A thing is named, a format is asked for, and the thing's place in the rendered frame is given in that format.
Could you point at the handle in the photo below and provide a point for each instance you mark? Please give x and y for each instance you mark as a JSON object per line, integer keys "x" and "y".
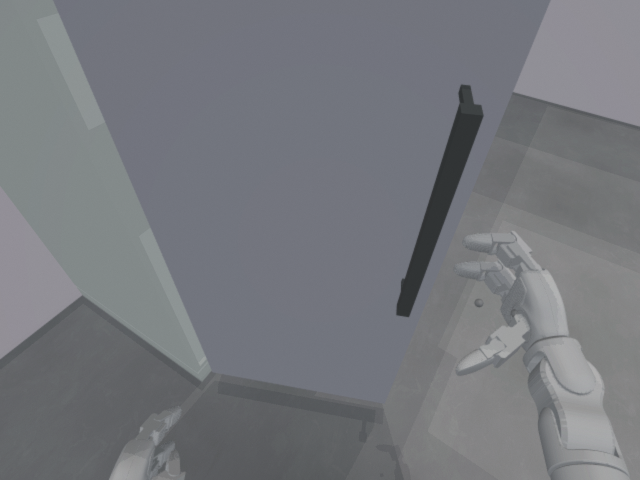
{"x": 463, "y": 133}

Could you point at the right robot hand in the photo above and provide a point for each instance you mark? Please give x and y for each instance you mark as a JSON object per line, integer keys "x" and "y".
{"x": 533, "y": 293}

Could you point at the fridge door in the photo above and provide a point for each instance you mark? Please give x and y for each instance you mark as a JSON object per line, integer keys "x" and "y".
{"x": 284, "y": 153}

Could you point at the right robot forearm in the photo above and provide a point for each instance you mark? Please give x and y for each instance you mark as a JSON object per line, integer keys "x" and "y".
{"x": 576, "y": 435}

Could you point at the left robot hand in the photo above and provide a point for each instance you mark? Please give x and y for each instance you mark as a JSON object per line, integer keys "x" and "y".
{"x": 140, "y": 460}

